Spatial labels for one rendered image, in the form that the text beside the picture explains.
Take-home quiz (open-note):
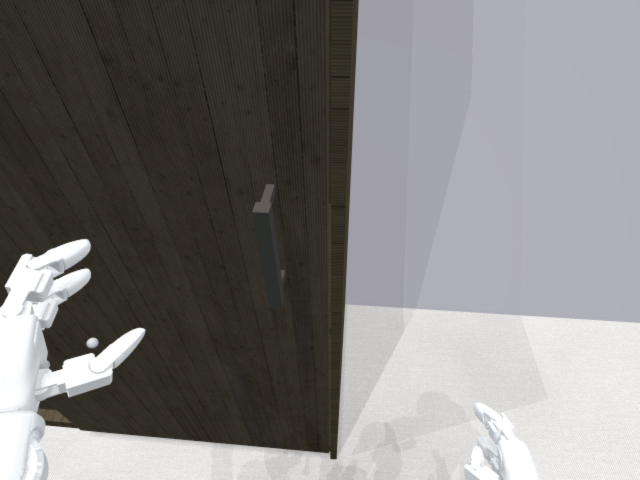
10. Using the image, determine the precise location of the handle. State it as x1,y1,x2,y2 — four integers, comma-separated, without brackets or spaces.
252,184,286,309

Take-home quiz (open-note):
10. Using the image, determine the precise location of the wardrobe door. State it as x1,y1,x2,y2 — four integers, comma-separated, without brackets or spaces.
0,0,330,453
38,400,56,410

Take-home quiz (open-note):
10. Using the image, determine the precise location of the right robot hand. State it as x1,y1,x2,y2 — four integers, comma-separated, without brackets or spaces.
464,402,540,480

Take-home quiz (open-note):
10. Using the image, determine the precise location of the robot left forearm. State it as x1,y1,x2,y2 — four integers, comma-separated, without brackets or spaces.
0,411,49,480

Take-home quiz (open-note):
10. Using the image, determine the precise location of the left robot hand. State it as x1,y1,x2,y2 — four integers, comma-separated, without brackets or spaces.
0,239,146,413

